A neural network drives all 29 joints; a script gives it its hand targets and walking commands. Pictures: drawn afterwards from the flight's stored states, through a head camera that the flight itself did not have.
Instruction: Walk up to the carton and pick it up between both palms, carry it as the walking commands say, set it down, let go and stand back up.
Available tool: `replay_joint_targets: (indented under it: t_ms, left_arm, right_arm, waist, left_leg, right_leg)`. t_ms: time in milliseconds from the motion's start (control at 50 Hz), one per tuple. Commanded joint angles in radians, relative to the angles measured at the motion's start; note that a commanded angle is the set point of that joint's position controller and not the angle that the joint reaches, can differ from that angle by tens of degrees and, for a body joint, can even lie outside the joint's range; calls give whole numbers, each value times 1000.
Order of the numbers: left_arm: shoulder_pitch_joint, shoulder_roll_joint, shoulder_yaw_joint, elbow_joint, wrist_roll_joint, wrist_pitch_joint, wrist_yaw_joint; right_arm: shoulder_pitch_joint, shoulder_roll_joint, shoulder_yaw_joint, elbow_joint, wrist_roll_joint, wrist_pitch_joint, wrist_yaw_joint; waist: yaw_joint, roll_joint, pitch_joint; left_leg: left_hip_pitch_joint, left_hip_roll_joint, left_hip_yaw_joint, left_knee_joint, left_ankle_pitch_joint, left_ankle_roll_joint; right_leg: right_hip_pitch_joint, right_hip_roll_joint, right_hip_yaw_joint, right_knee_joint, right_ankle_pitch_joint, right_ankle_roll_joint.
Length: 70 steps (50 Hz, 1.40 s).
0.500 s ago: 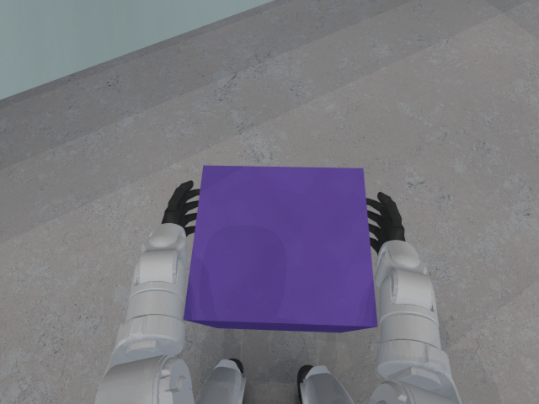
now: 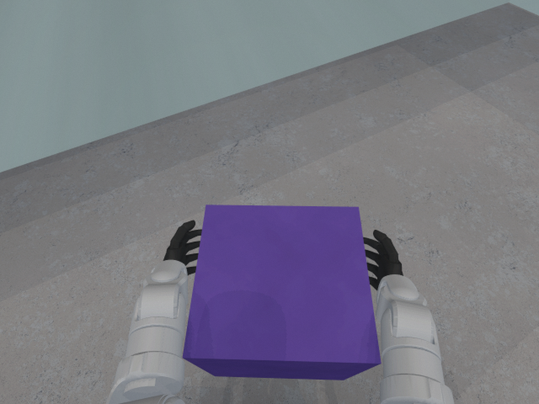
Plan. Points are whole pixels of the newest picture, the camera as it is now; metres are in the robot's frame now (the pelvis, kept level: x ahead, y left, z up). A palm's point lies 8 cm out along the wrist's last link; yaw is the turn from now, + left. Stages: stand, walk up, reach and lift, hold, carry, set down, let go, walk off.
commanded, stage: reach and lift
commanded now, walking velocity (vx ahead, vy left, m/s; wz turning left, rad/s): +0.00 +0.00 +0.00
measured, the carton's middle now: (280, 299) +0.30 +0.00 -0.08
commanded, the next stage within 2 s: hold in 1.40 s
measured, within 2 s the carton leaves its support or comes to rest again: neither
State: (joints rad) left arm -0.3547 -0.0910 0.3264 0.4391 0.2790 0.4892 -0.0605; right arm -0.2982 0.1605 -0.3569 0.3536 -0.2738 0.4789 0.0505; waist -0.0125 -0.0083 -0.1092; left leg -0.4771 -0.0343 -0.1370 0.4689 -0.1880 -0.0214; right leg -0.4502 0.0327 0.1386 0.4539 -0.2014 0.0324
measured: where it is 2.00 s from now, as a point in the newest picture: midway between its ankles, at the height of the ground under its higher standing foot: outside the picture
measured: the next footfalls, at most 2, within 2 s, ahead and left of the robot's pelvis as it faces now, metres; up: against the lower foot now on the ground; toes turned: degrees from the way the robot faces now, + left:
none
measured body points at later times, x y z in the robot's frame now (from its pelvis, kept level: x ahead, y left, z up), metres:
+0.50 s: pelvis +0.01 +0.00 +0.01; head -0.03 +0.00 +0.46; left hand +0.31 +0.16 +0.04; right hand +0.30 -0.18 +0.04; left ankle +0.02 +0.13 -0.74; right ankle +0.01 -0.14 -0.74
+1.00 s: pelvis +0.00 -0.01 +0.01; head -0.02 +0.00 +0.46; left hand +0.31 +0.17 +0.04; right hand +0.30 -0.17 +0.05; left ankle +0.02 +0.13 -0.74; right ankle +0.01 -0.14 -0.74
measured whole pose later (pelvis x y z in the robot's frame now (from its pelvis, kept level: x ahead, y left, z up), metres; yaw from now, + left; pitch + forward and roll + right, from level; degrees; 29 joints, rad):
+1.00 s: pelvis +0.00 -0.01 +0.01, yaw +0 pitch -5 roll +0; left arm -0.26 -0.10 0.26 0.23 0.27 0.73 -0.07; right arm -0.24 0.15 -0.27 0.19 -0.26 0.72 0.06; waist 0.00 -0.01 0.02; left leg -0.06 -0.02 -0.13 0.31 -0.16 -0.02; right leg -0.04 0.03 0.13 0.31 -0.18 0.01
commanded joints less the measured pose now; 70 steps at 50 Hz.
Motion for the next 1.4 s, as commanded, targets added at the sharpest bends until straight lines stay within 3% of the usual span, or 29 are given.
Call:
replay_joint_targets:
  t_ms: [0, 340, 540, 780, 1380]
  left_arm:
    - [-485, -920, -582, -36, -208, -17, -264]
    - [-437, -880, -636, -181, -260, 113, -251]
    - [-444, -860, -647, -248, -263, 178, -246]
    - [-464, -874, -637, -258, -264, 193, -239]
    - [-305, -814, -694, -397, -263, 215, -200]
  right_arm:
    - [-495, 887, 587, 18, 180, 8, 236]
    - [-438, 873, 643, -123, 235, 150, 221]
    - [-452, 854, 658, -180, 250, 212, 221]
    - [-487, 846, 669, -185, 255, 218, 231]
    - [-334, 765, 722, -316, 267, 222, 203]
  waist:
    - [1, 26, -403]
    - [-8, 11, -201]
    - [-12, 11, -114]
    - [13, 10, -128]
    - [11, 9, -139]
  left_leg:
    - [302, -68, 97, -57, 249, 7]
    - [465, -68, 86, -166, 222, 16]
    - [492, -65, 90, -203, 143, 12]
    - [509, -63, 101, -191, 144, 4]
    - [546, -74, 89, -192, 289, -5]
  right_leg:
    - [234, 82, -102, -58, 247, -8]
    - [403, 76, -94, -161, 234, -8]
    - [417, 67, -95, -195, 154, -11]
    - [407, 69, -92, -189, 131, -14]
    - [443, 79, -85, -197, 285, -12]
